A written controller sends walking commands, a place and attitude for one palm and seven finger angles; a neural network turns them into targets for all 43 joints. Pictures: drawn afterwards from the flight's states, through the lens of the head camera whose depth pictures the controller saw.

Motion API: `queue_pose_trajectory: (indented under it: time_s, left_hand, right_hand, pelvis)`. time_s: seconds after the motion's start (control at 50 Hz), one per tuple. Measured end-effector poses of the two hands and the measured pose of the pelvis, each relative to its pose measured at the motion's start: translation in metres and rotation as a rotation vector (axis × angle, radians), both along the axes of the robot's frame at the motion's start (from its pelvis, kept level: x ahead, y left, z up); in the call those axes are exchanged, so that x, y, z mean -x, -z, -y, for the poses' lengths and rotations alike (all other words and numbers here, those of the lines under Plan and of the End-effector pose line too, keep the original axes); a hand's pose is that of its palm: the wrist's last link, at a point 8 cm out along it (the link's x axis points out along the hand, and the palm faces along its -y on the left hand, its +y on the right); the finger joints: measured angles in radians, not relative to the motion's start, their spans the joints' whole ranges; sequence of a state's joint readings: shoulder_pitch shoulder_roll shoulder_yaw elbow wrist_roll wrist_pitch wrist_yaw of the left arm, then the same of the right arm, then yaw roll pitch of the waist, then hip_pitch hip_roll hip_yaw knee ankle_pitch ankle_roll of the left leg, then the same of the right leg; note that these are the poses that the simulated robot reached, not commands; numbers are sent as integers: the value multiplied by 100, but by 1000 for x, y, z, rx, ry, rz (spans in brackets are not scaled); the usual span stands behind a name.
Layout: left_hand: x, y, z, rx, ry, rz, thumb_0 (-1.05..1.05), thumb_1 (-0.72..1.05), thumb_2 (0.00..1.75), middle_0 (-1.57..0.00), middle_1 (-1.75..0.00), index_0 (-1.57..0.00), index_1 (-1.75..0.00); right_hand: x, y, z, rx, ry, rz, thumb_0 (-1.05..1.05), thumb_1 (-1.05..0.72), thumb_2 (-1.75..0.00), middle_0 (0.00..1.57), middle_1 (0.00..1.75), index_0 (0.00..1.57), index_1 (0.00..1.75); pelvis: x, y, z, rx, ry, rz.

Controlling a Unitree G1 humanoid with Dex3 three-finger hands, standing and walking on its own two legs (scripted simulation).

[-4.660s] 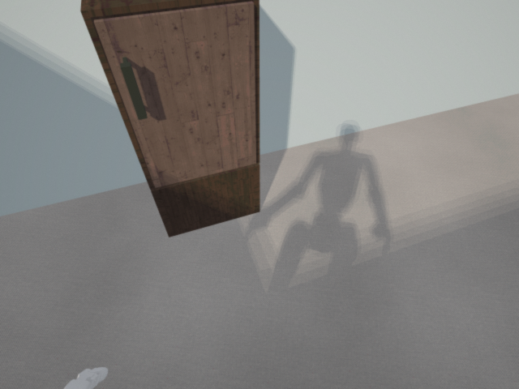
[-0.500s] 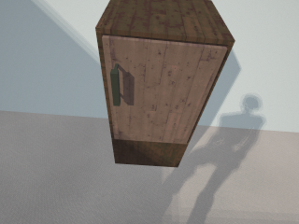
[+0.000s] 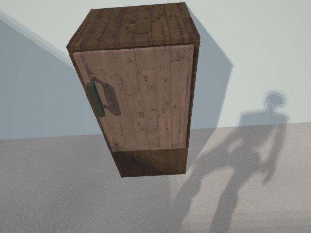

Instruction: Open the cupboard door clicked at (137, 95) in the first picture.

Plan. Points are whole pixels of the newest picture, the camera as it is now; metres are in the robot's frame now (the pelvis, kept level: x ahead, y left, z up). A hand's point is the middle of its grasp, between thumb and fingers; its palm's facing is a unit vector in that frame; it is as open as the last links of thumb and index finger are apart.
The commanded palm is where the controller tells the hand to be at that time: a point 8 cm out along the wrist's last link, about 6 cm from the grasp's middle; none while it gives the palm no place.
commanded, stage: come to a stop and stand still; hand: left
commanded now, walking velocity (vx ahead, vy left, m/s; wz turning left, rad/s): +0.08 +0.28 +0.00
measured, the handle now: (97, 97) +0.58 +0.28 +0.01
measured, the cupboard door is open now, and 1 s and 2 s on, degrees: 0 0 0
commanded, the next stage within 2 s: look again from close up in 0.88 s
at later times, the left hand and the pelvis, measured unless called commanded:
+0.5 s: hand out of the picture -0.03 +0.25 -0.18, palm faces +0.13 -0.97 -0.21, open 7.4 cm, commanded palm none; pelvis -0.01 +0.06 +0.00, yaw +2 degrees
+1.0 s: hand out of the picture +0.01 +0.25 -0.17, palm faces +0.05 -0.98 -0.20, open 7.3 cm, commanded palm none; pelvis +0.00 +0.08 +0.01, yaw +1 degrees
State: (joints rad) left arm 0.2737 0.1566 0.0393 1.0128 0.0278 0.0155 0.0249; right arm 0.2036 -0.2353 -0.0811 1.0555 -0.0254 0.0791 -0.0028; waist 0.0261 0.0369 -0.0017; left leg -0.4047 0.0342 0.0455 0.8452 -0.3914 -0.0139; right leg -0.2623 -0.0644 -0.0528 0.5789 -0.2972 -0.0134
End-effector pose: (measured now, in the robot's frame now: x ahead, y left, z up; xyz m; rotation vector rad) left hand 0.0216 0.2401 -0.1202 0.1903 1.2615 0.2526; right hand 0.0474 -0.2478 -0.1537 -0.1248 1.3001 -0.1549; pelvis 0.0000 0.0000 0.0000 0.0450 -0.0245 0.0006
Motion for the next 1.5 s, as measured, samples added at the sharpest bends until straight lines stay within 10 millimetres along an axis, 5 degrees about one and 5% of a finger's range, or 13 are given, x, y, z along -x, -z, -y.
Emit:
queue_pose_trajectory:
  time_s: [0.2,0.42,0.62,0.82,1.1,1.28,1.5]
  left_hand:
    - [20,-10,7,12,-47,-26,1,91,90,-21,-30,-20,-30]
    - [66,25,-41,77,-101,-157,1,91,90,-21,-30,-20,-30]
    - [33,26,-57,100,-49,-117,1,91,90,-20,-30,-19,-30]
    - [9,17,-60,84,-3,-78,1,93,90,-20,-30,-19,-30]
    - [31,21,-59,86,27,-126,1,92,90,-20,-30,-20,-30]
    - [42,15,-61,69,6,-147,1,91,90,-20,-30,-19,-30]
    - [33,16,-43,82,10,-149,1,92,90,-20,-30,-19,-30]
  right_hand:
    - [46,-10,6,9,-42,-148,1,-92,-90,20,30,20,30]
    - [9,-14,-54,52,-87,-13,1,-91,-90,20,30,20,30]
    - [-1,-17,-91,44,-73,17,1,-94,-89,20,30,20,30]
    - [25,-14,-97,25,-26,-47,1,-94,-89,20,30,20,30]
    - [68,-8,-114,-18,-33,-121,1,-91,-90,20,30,20,30]
    - [60,2,-122,-56,-50,-87,1,-92,-90,20,30,20,30]
    - [49,-1,-102,-36,-42,-91,1,-92,-90,20,30,20,30]
  pelvis:
    - [7,-12,1,-8,-39,-34]
    - [11,3,-46,48,-45,-34]
    - [1,-1,-67,16,-24,-22]
    - [-4,-6,-74,43,-19,-6]
    - [6,-2,-80,52,-22,-18]
    - [4,0,-80,38,-17,-10]
    - [-3,-2,-67,30,-9,-21]
